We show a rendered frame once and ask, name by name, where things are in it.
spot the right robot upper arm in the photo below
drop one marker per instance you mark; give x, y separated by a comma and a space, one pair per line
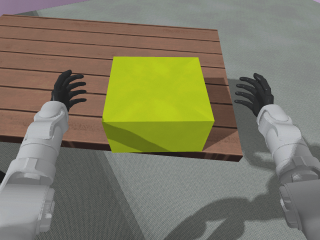
300, 204

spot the robot right forearm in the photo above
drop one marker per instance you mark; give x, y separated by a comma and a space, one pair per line
293, 159

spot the left robot hand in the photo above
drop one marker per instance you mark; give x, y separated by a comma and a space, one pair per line
62, 88

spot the right robot hand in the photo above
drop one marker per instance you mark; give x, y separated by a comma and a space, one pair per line
261, 97

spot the table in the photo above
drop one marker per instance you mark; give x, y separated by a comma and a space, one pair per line
35, 50

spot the robot left forearm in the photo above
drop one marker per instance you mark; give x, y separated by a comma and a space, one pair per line
36, 159

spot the carton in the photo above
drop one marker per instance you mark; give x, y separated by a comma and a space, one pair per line
156, 104

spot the left robot upper arm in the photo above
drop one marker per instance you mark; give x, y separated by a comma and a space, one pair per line
25, 211

